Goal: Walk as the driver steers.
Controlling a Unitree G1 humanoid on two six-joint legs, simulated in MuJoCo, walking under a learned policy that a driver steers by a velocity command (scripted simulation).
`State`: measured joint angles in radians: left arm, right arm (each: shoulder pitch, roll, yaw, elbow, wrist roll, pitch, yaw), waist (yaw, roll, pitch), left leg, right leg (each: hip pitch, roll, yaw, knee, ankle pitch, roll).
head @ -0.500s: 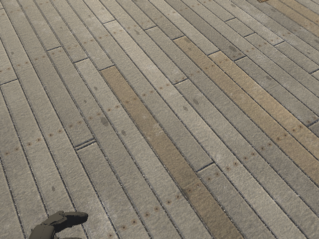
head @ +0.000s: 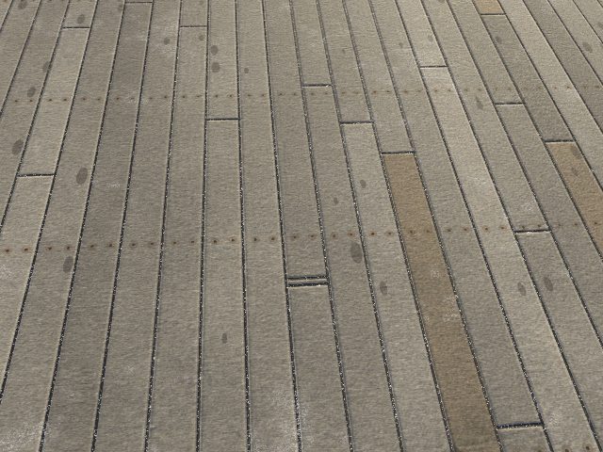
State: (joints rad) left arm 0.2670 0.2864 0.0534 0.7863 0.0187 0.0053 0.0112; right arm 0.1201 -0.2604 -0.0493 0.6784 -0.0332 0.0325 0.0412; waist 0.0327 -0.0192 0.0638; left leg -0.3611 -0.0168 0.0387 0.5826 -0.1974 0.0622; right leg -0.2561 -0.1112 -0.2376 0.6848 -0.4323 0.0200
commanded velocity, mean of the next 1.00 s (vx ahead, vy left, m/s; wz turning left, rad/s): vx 0.01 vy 0.00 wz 0.18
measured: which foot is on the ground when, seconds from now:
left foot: down 0.00-1.00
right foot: up 0.00-0.40, down 0.42-1.00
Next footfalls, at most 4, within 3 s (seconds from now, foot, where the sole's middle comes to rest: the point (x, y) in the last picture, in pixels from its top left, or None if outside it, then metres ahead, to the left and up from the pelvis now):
0.42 right None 0.05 -0.11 -0.76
2.20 left None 0.21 0.13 -0.76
2.70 right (302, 396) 0.57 0.02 -0.76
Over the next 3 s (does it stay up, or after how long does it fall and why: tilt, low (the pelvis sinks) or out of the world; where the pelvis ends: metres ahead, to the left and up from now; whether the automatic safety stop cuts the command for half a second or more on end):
stays up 0.49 0.07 0.02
